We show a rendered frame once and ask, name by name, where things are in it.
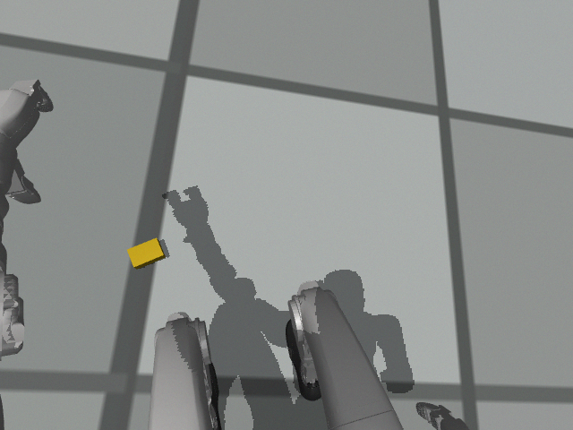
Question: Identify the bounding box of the right robot hand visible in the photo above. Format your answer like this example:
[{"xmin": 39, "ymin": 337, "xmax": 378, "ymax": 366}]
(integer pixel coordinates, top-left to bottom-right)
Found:
[{"xmin": 416, "ymin": 402, "xmax": 469, "ymax": 430}]

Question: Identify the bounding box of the right robot foot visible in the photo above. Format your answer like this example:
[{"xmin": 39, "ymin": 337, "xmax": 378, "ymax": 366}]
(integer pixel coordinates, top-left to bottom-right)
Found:
[{"xmin": 286, "ymin": 319, "xmax": 321, "ymax": 401}]

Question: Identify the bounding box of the left robot arm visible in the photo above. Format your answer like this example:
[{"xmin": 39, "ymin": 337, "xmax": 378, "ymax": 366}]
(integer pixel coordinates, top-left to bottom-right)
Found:
[{"xmin": 0, "ymin": 133, "xmax": 24, "ymax": 430}]

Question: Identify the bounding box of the small box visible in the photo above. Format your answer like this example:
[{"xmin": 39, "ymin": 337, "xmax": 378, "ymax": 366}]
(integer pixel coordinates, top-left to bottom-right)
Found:
[{"xmin": 127, "ymin": 238, "xmax": 166, "ymax": 270}]

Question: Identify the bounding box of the left robot hand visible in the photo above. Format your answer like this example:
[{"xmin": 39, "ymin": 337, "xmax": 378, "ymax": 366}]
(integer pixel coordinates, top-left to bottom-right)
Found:
[{"xmin": 0, "ymin": 79, "xmax": 54, "ymax": 204}]

